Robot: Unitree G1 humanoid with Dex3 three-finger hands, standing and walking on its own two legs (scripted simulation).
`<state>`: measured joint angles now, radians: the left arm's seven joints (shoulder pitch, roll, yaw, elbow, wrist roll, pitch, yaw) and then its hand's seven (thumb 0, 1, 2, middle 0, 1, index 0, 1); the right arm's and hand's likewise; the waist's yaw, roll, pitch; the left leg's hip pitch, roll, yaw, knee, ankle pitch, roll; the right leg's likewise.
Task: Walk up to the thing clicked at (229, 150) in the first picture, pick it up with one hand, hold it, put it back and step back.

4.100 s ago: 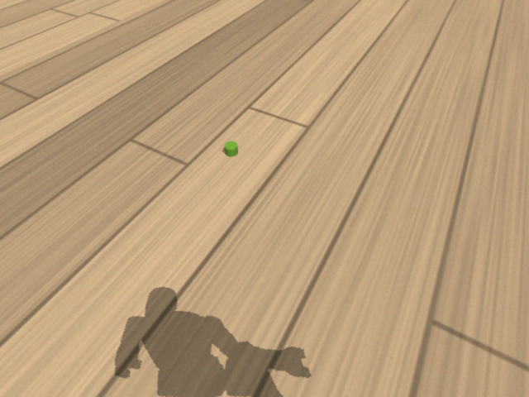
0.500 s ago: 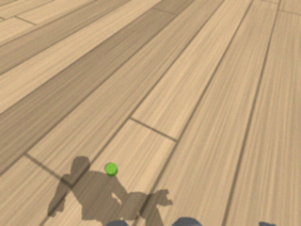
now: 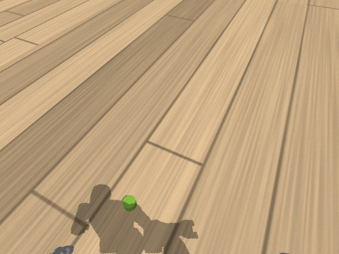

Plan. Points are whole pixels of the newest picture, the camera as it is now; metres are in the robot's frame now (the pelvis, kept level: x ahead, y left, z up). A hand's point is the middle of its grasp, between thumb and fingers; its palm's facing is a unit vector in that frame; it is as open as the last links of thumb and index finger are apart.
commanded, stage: walk up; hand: left
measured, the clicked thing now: (129, 203) +0.48 +0.26 -0.74
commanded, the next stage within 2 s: stand in 1.08 s
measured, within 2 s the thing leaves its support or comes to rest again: neither
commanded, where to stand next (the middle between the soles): +0.10 -0.01 m, yaw +1 degrees
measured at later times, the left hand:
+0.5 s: hand out of the picture +0.09 +0.24 -0.14, palm faces -0.02 -0.95 -0.32, open 7.4 cm
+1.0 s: hand out of the picture +0.11 +0.24 -0.14, palm faces -0.02 -0.94 -0.33, open 7.4 cm
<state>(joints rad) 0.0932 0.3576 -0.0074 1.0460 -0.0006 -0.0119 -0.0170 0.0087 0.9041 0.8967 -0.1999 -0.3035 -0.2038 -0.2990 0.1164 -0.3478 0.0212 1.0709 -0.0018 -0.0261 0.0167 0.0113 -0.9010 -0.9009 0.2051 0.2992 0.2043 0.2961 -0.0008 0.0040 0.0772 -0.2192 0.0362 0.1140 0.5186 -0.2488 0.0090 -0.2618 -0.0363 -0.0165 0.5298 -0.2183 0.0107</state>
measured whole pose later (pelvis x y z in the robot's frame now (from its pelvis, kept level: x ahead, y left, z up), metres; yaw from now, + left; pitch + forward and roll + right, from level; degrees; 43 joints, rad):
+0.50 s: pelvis +0.02 -0.01 +0.01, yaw +0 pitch -2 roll +0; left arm 0.07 0.34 0.01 1.18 0.01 0.00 -0.02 0.01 0.90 0.90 -0.20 -0.30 -0.20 -0.30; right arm 0.07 -0.36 0.00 1.18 -0.01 -0.02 0.01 0.01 -0.90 -0.90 0.20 0.30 0.20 0.30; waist 0.00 0.00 0.05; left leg -0.11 0.05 0.11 0.32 -0.17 -0.01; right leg -0.15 -0.01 -0.03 0.32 -0.14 0.00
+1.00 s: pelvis +0.03 +0.00 +0.01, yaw +0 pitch -2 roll +0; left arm 0.08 0.33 0.01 1.16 0.01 0.00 -0.01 0.01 0.91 0.90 -0.20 -0.30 -0.20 -0.30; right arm 0.08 -0.35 -0.01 1.17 -0.01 -0.02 0.01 0.01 -0.90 -0.90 0.20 0.30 0.20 0.30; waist -0.01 0.00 0.05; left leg -0.09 0.04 0.12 0.31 -0.18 -0.01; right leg -0.13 -0.02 -0.02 0.31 -0.15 0.01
